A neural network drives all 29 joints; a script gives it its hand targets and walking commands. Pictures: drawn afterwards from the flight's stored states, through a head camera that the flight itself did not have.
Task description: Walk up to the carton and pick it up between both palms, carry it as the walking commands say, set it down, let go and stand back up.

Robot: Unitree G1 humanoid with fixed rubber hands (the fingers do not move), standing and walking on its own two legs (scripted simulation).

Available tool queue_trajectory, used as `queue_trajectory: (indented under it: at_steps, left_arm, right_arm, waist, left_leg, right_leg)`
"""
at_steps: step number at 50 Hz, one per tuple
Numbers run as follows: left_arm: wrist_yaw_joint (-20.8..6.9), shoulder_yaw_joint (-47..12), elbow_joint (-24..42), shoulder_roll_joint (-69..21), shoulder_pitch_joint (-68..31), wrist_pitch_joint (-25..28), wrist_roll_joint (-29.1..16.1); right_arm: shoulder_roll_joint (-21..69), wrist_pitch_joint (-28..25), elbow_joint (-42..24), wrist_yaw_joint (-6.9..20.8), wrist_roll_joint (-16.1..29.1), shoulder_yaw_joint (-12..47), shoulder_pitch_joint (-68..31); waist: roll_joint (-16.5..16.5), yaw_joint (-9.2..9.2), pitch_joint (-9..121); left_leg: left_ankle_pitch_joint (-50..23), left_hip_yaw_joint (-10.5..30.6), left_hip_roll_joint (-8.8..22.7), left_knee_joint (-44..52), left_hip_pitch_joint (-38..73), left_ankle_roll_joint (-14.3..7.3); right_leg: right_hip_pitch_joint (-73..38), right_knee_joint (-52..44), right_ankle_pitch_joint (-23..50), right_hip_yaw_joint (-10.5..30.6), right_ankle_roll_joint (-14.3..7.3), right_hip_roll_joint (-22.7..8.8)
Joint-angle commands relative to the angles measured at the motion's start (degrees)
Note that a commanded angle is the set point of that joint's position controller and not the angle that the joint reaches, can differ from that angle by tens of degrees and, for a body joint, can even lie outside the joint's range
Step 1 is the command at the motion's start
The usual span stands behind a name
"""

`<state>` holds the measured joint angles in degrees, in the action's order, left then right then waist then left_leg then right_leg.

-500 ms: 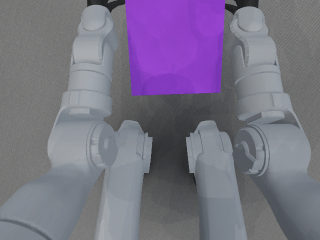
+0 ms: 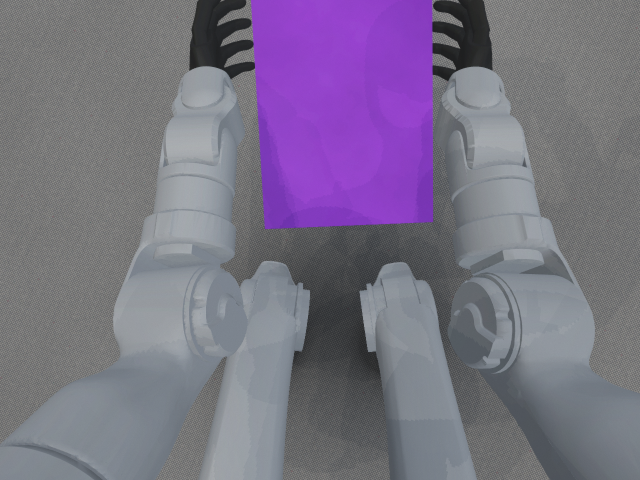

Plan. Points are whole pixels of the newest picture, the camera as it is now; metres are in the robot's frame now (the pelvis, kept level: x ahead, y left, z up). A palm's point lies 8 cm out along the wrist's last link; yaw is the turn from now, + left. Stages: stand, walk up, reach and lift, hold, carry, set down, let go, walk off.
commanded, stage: reach and lift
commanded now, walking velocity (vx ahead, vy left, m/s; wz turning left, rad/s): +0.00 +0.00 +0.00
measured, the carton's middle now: (340, 126) +0.50 -0.01 -0.18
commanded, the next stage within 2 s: none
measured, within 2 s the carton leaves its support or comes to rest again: neither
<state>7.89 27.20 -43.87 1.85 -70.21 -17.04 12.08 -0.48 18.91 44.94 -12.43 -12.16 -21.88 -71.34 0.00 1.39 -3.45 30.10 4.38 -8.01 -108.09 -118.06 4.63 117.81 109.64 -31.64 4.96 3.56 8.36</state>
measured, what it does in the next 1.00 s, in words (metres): rises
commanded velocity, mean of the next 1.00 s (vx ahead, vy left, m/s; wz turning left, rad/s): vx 0.00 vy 0.00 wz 0.00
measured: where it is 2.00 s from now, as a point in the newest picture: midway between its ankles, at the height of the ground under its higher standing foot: (330, 356)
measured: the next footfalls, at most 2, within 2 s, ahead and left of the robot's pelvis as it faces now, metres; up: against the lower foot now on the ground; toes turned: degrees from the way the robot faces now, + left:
none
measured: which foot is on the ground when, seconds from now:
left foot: down 0.00-1.00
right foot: down 0.00-1.00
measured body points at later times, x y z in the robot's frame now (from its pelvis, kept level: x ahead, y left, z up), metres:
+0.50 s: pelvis +0.01 +0.00 +0.06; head +0.28 -0.01 +0.42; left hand +0.52 +0.13 -0.02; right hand +0.51 -0.14 -0.02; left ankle +0.12 +0.13 -0.42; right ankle +0.11 -0.12 -0.42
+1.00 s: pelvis +0.02 +0.00 +0.12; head +0.25 +0.00 +0.51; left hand +0.50 +0.13 +0.05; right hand +0.49 -0.13 +0.06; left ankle +0.12 +0.13 -0.42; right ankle +0.11 -0.12 -0.42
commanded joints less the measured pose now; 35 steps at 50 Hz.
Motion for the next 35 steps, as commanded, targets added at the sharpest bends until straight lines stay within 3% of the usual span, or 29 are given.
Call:
queue_trajectory:
  at_steps: [1,2,3,5,18,35]
  left_arm:
    - [-16.45,-27.65,-2.07,-63.27,-35.43,-0.29,-7.67]
    - [-16.41,-27.72,-2.04,-63.61,-35.07,-0.38,-7.51]
    - [-16.39,-28.23,-1.89,-64.55,-34.44,-0.53,-7.72]
    - [-16.23,-28.46,-2.05,-64.95,-33.36,-0.66,-7.45]
    - [-16.53,-28.05,-3.56,-66.84,-26.21,0.26,-6.31]
    - [-16.72,-27.88,-3.58,-67.87,-23.33,0.54,-5.67]
  right_arm:
    - [59.86,-2.31,-1.74,21.31,9.33,24.46,-35.04]
    - [60.24,-2.36,-2.22,21.42,9.47,24.54,-34.93]
    - [59.92,-2.26,-2.63,21.57,9.3,24.65,-34.91]
    - [61.02,-2.13,-2.72,21.72,9.61,25.02,-33.52]
    - [62.51,-2.95,-3.6,20.96,8.43,26.35,-27.35]
    - [65.28,-2.7,-0.23,20.5,6.79,25.01,-22.28]
  waist:
    - [-0.92,0.2,73.42]
    - [-1.46,-0.73,74.34]
    - [-1.78,0.22,74.56]
    - [-2.47,0.05,74.71]
    - [-0.85,-0.25,72.07]
    - [-0.27,-0.57,68.4]
  left_leg:
    - [-12.74,-9.39,-3.5,9.74,33.01,-2.77]
    - [-13.53,-9.4,-3.49,10.06,33.92,-2.74]
    - [-13.79,-9.23,-3.61,10.44,34.53,-2.6]
    - [-13.97,-9.12,-3.56,11.28,35.97,-2.53]
    - [-14.89,-8.13,-3.8,16.29,36.59,-2.51]
    - [-11.99,-7.89,-3.55,24.05,42.76,-2.7]
  right_leg:
    - [-33.95,-11.72,15.42,-9.86,-1.93,2.53]
    - [-34.39,-11.89,15.69,-9.64,-1.9,2.58]
    - [-34.54,-12.32,15.83,-9.86,-1.94,2.57]
    - [-34.21,-13.09,15.94,-9.71,-2.13,2.66]
    - [-40.58,-18.23,18.25,-8.29,-1.55,2.95]
    - [-47.1,-26.09,14.97,-7.23,-1.6,2.87]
